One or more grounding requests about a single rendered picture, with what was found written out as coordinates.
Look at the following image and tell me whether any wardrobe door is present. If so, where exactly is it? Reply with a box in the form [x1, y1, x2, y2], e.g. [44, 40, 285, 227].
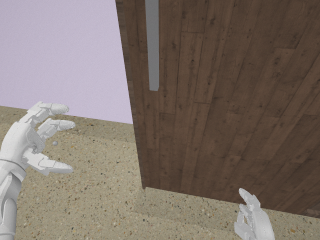
[308, 200, 320, 211]
[123, 0, 320, 215]

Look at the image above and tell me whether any left robot forearm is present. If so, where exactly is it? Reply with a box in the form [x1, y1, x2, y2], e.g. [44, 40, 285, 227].
[0, 159, 27, 240]

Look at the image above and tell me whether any left robot hand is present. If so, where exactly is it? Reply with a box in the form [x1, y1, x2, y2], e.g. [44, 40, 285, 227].
[0, 101, 76, 176]

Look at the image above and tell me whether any right robot hand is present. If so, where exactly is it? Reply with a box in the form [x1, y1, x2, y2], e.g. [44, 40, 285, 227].
[234, 188, 275, 240]

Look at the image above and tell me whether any handle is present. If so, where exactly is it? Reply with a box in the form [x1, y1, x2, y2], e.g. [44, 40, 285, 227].
[145, 0, 159, 91]

